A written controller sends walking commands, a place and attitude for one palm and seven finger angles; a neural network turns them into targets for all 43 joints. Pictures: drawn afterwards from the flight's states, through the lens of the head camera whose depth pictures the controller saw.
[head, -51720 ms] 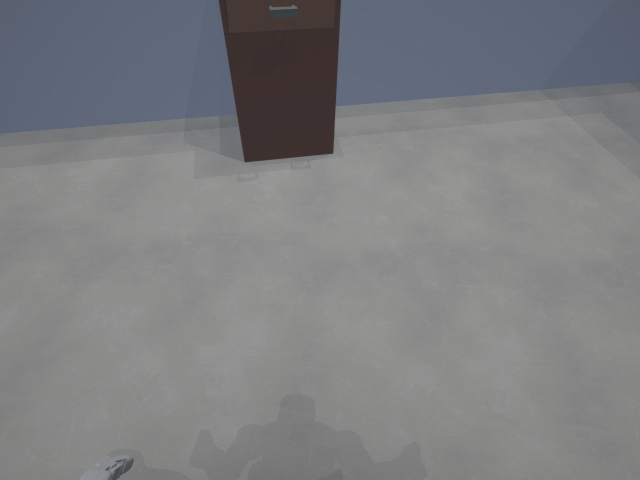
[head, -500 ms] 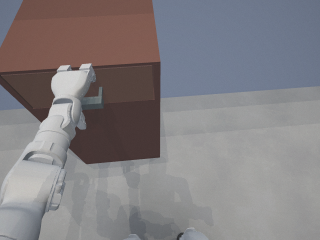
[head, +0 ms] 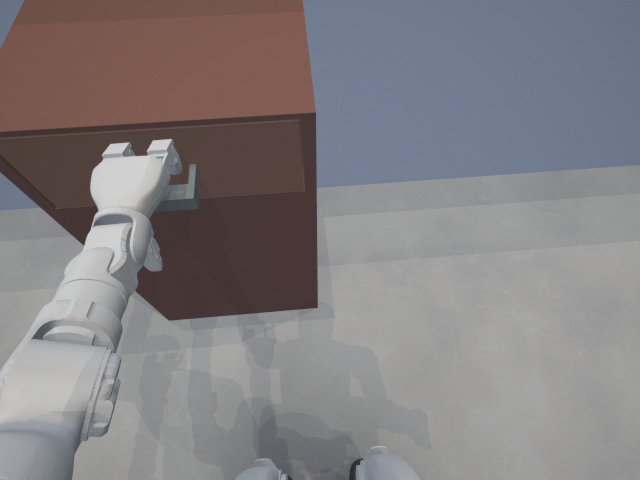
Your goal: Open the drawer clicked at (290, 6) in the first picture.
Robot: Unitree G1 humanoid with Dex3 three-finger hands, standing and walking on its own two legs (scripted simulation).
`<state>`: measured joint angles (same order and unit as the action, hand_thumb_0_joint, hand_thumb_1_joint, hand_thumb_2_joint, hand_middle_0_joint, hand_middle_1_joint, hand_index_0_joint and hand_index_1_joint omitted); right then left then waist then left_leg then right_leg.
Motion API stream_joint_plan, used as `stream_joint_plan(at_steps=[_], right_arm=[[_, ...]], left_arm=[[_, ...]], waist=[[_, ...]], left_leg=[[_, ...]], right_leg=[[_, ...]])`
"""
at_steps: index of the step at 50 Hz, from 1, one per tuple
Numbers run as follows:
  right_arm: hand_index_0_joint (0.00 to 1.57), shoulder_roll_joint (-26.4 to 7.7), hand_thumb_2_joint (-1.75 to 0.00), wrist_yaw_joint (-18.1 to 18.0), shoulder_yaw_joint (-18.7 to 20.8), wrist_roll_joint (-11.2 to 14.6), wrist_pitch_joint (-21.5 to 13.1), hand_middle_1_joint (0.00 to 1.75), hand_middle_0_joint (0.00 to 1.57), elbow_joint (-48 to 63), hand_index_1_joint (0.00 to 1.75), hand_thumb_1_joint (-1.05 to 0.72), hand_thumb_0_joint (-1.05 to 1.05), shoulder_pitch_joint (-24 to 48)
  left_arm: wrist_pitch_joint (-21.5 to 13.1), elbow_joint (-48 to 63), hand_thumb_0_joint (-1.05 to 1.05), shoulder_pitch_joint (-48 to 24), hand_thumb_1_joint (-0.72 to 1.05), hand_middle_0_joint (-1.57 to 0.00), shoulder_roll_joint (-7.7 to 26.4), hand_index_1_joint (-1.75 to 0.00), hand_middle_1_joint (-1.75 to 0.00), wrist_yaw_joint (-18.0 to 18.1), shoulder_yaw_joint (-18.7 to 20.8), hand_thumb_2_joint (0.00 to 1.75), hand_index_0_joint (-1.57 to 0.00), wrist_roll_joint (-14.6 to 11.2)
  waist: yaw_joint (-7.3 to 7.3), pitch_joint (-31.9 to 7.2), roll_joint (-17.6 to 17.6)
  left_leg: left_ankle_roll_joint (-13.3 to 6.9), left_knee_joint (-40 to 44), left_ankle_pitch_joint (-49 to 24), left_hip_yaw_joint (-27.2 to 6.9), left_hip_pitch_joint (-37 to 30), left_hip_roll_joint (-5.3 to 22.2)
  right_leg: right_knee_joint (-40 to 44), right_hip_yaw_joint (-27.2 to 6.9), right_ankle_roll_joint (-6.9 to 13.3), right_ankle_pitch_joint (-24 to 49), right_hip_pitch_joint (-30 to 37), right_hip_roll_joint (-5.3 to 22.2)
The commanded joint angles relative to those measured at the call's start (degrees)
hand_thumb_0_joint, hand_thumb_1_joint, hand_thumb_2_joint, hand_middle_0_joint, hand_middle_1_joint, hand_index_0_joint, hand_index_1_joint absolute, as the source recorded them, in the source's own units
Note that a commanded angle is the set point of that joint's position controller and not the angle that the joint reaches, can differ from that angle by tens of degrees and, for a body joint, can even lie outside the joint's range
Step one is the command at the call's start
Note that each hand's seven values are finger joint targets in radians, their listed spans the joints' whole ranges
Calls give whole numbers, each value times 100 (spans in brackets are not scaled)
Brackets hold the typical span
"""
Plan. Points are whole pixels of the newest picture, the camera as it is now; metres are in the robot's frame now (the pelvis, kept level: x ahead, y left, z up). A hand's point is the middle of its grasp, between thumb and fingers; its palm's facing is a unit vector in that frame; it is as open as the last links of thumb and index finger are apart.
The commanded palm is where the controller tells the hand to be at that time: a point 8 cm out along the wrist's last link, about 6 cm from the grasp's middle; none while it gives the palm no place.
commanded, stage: lower the fingers behind the handle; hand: left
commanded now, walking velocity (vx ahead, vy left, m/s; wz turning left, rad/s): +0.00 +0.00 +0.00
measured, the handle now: (162, 185) +0.53 +0.22 -0.02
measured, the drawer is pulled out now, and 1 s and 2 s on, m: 0.00 0.00 0.00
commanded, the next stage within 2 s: lift the fingers back up to retry in 1.12 s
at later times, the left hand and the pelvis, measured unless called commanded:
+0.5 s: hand (158, 206) +0.49 +0.21 -0.01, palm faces -0.05 -0.01 -1.00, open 13.8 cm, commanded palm +0.47 +0.21 +0.03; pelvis -0.01 +0.00 -0.02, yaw +0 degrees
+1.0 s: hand (159, 208) +0.49 +0.21 -0.01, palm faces -0.04 +0.00 -1.00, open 13.8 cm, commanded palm +0.47 +0.21 +0.01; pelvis -0.04 +0.01 -0.04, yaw -1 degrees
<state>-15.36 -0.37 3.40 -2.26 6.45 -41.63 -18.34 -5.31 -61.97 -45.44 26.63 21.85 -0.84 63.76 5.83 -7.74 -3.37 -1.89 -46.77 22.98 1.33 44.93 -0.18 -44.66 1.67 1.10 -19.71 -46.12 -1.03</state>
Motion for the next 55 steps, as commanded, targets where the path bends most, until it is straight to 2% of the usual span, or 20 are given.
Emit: stream_joint_plan(at_steps=[1,5,8,10,14,16,19,25,29,30,31,32,34,37,40,44,46,49,51,55], right_arm=[[20,-831,-90,-63,317,-32,-95,30,20,208,30,-90,0,-852],[20,-852,-90,-72,319,-40,-130,30,20,182,30,-90,0,-953],[20,-844,-90,-76,292,-52,-154,30,20,167,30,-90,0,-957],[20,-884,-90,-79,252,-73,-136,30,20,171,30,-90,0,-946],[20,-851,-90,-59,245,-61,-153,30,20,181,30,-90,0,-964],[20,-899,-90,-42,247,-72,-129,30,20,171,30,-90,0,-1018],[20,-869,-90,-31,233,-70,-109,30,20,177,30,-90,0,-1005],[20,-901,-90,-35,184,-31,-118,30,20,225,30,-90,0,-980],[20,-937,-90,-52,143,-20,-126,30,20,265,30,-90,0,-968],[20,-916,-90,-51,141,-20,-143,30,20,275,30,-90,0,-995],[20,-948,-90,-54,134,-17,-140,30,20,265,30,-90,0,-991],[20,-939,-90,-57,123,-6,-149,30,20,299,30,-90,0,-985],[20,-935,-90,-68,136,-14,-180,30,20,334,30,-90,0,-986],[20,-943,-90,-74,120,3,-206,30,20,362,30,-90,0,-1005],[20,-985,-90,-82,102,2,-218,30,20,384,30,-90,0,-1032],[20,-977,-90,-89,98,27,-223,30,20,417,30,-90,0,-1025],[20,-971,-90,-101,84,37,-249,30,20,400,30,-90,0,-1045],[20,-995,-90,-118,69,43,-253,30,20,411,30,-90,0,-1022],[20,-971,-90,-113,58,56,-258,30,20,422,30,-90,0,-1052],[20,-987,-90,-125,67,52,-275,30,20,396,30,-90,0,-1078]], left_arm=[[111,925,0,-2766,-50,-30,1197,-120,-120,337,139,30,-30,-67],[137,866,0,-2983,-50,-30,1130,-120,-120,271,49,30,-30,-71],[132,772,0,-3096,-50,-30,1116,-120,-120,246,21,30,-30,-77],[130,640,0,-2874,-50,-30,1438,-120,-120,248,281,30,-30,-79],[210,432,0,-2862,-50,-30,1128,-120,-120,212,50,30,-30,-23],[217,477,0,-2798,-50,-30,1327,-120,-120,244,181,30,-30,2],[294,369,0,-2791,-50,-30,1167,-120,-120,237,78,30,-30,-25],[401,18,0,-2585,-50,-30,1217,-120,-120,161,20,30,-30,-34],[432,-90,0,-2539,-50,-30,1442,-120,-120,89,168,30,-30,-33],[437,-123,0,-2603,-50,-30,1272,-120,-120,71,-15,30,-30,-17],[447,-185,0,-2476,-50,-30,1460,-120,-120,67,155,30,-30,-26],[460,-220,0,-2488,-50,-30,1348,-120,-120,42,38,30,-30,-16],[401,-102,0,-2555,-50,-30,1386,-120,-120,17,115,30,-30,-67],[428,-141,0,-2616,-50,-30,1262,-120,-120,-5,-39,30,-30,-38],[450,-150,0,-2601,-50,-30,1546,-120,-120,-3,156,30,-30,-57],[446,5,0,-2621,-50,-30,1594,-120,-120,-57,194,30,-30,-101],[470,-55,0,-2675,-50,-30,1454,-120,-120,-62,60,30,-30,-118],[448,-29,0,-2632,-50,-30,1707,-120,-120,-97,249,30,-30,-148],[444,-45,0,-2580,-50,-30,1532,-120,-120,-118,96,30,-30,-144],[423,-78,0,-2563,-50,-30,1574,-120,-120,-111,142,30,-30,-151]], waist=[[299,-2574,-87],[357,-2803,-129],[412,-2678,-138],[321,-2770,-97],[400,-2550,-65],[335,-2755,-69],[390,-2614,35],[397,-2330,115],[366,-2315,226],[424,-2271,68],[368,-2220,172],[400,-2201,156],[382,-2384,190],[439,-2283,80],[396,-2398,134],[341,-2568,92],[420,-2386,74],[367,-2449,231],[366,-2415,99],[393,-2385,197]], left_leg=[[-35,123,-2333,-175,-1457,-121],[-24,28,-2377,-254,-1544,-107],[-43,-46,-2292,-249,-1421,-103],[-55,-112,-2325,-234,-1249,-121],[-47,-195,-2276,-234,-1035,-105],[-38,-251,-2354,-245,-1080,-94],[-51,-275,-2213,-232,-888,-106],[-89,-291,-1569,-205,-474,-125],[-108,-372,-1466,-199,-257,-118],[-104,-385,-1361,-183,-227,-114],[-107,-411,-1311,-197,-177,-102],[-102,-422,-1290,-214,-149,-101],[-110,-483,-1268,-229,-136,-95],[-99,-527,-1084,-255,-80,-65],[-108,-551,-1041,-268,-40,-64],[-97,-555,-1071,-292,-100,-60],[-104,-526,-920,-303,-59,-39],[-126,-535,-855,-281,74,-52],[-112,-497,-860,-291,21,-51],[-123,-519,-832,-304,40,-39]], right_leg=[[275,-73,91,1903,1127,-153],[184,-46,87,1831,977,-161],[140,-43,87,1768,831,-168],[45,-64,86,1873,926,-161],[-22,-34,93,1826,728,-170],[-93,-25,94,1849,725,-180],[-95,-27,90,1790,678,-176],[-120,-37,84,1291,507,-175],[-224,-42,92,1206,441,-171],[-234,-37,83,1102,325,-169],[-265,-23,88,1023,273,-167],[-296,-12,89,976,197,-176],[-368,-14,92,945,200,-171],[-415,14,86,700,-77,-169],[-445,-7,82,662,-18,-171],[-473,7,91,667,18,-173],[-434,20,71,518,-120,-169],[-433,-21,67,524,33,-168],[-434,9,74,500,-25,-172],[-421,4,64,456,-73,-172]])
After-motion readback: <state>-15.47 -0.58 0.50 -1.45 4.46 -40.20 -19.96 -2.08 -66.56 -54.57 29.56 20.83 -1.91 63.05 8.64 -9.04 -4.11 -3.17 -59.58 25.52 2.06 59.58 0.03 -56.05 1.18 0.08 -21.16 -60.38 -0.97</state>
